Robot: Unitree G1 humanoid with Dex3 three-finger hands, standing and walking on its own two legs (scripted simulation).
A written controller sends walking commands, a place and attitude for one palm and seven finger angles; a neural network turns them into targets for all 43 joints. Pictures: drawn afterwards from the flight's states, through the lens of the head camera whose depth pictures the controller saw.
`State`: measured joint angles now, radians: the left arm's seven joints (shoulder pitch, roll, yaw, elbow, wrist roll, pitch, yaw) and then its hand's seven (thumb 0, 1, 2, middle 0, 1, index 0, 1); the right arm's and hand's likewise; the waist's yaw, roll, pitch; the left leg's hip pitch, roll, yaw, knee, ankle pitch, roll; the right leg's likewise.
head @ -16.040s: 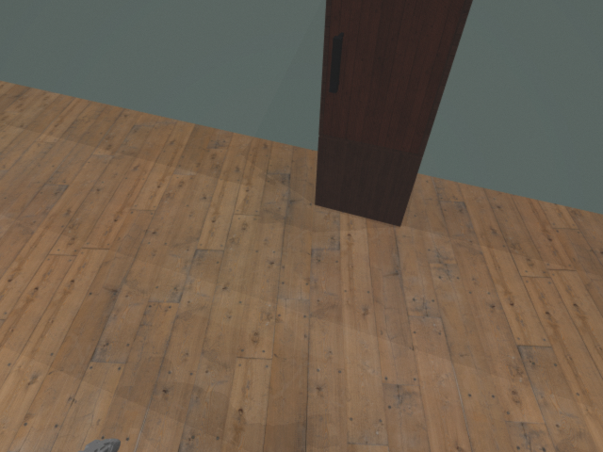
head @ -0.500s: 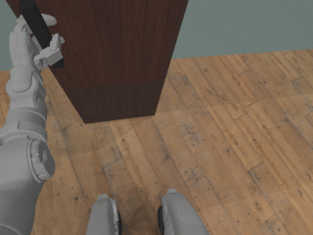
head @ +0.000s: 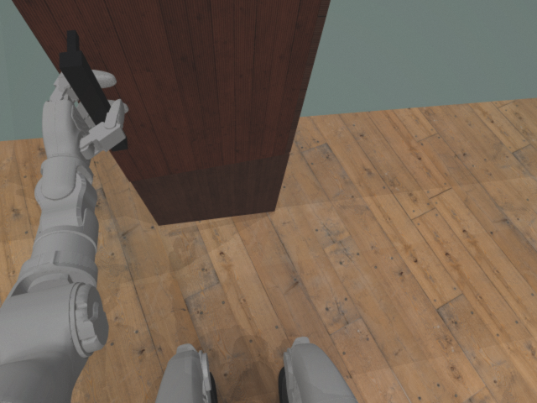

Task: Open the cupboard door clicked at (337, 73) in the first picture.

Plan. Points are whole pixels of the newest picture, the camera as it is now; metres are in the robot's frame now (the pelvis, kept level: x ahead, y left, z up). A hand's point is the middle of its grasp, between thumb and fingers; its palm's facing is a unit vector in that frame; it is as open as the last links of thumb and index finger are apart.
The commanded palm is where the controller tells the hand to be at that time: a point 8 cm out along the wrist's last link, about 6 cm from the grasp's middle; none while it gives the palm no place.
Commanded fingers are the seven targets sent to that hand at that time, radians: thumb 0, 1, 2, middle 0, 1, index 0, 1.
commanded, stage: pull the door open along its arc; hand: left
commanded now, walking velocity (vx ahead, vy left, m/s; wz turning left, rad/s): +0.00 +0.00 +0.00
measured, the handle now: (98, 97) +0.56 +0.21 +0.05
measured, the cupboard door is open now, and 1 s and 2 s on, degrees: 5 45 50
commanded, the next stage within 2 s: open thumb and fingers to let go in 0.74 s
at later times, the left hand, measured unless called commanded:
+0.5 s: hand (179, 202) +0.38 +0.09 +0.05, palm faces +0.47 -0.88 -0.01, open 6.3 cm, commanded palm +0.31 +0.11 +0.05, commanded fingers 0.00 0.90 0.90 -0.40 -1.35 -0.40 -1.35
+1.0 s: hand (228, 232) +0.33 +0.03 +0.06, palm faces +0.42 -0.90 -0.04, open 6.5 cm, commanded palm +0.28 +0.06 +0.05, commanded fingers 0.00 0.27 0.63 -0.35 -1.28 -0.35 -1.28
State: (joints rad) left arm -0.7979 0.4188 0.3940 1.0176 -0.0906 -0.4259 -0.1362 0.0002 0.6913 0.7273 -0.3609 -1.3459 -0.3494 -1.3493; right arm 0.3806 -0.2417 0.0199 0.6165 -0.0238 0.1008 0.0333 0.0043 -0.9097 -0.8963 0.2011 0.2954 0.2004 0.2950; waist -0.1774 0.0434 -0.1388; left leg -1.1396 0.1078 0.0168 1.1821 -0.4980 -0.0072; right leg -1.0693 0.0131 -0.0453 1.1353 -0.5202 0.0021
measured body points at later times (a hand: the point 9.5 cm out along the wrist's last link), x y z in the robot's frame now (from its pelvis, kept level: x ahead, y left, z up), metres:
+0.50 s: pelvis +0.00 -0.02 +0.01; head +0.09 -0.02 +0.46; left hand +0.35 +0.13 +0.05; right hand +0.15 -0.24 -0.11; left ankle +0.02 +0.12 -0.64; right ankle +0.00 -0.13 -0.64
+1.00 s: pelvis +0.00 -0.05 +0.01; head +0.06 -0.07 +0.46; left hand +0.31 +0.07 +0.06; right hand +0.19 -0.25 -0.10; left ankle +0.02 +0.12 -0.64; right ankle +0.00 -0.13 -0.64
